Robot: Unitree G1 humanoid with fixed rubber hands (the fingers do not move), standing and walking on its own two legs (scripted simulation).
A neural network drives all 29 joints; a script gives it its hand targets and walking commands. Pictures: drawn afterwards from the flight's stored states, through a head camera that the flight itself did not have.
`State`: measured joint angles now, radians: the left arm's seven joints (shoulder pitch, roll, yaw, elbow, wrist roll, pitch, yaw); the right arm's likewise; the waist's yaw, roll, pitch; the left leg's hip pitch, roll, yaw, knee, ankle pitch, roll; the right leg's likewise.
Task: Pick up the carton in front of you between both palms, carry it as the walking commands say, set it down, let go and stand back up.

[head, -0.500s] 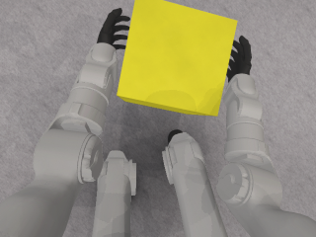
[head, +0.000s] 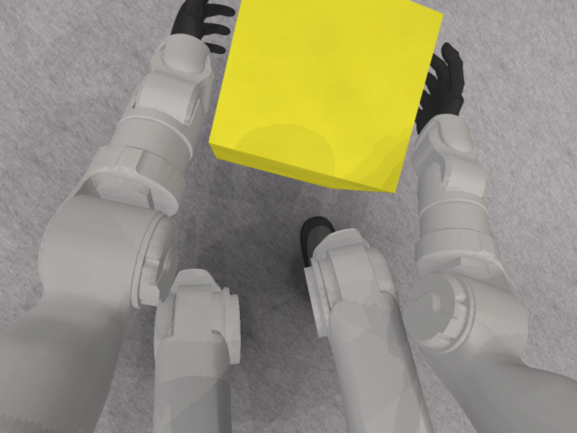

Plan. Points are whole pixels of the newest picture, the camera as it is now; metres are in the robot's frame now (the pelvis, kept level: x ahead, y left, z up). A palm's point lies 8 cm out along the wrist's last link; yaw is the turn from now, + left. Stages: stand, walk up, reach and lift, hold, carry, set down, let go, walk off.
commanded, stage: set down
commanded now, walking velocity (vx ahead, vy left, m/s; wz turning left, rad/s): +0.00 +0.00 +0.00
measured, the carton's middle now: (304, 102) +0.48 -0.13 -0.25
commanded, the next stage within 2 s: none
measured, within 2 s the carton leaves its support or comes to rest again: rests again in 0.44 s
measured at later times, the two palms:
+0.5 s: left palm (192, 62) +0.54 +0.01 -0.20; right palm (425, 116) +0.43 -0.28 -0.19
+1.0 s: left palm (175, 59) +0.55 +0.03 -0.22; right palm (442, 136) +0.40 -0.31 -0.21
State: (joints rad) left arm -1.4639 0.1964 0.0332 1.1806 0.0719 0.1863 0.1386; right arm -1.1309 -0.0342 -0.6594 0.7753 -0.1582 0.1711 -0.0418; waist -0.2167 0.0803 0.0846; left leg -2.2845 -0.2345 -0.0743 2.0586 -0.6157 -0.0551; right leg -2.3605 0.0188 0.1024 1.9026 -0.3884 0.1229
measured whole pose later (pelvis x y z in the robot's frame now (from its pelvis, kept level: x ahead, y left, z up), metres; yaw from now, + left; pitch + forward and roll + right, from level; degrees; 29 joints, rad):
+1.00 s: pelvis -0.01 +0.00 -0.03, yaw -2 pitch +41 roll -4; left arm -1.51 0.35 -0.15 1.21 -0.05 0.08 0.07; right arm -1.23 -0.23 -0.52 1.19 0.06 -0.06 -0.06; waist -0.22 0.00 0.28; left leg -2.28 -0.12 -0.05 2.18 -0.62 -0.02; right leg -2.34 -0.03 0.04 2.00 -0.38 0.08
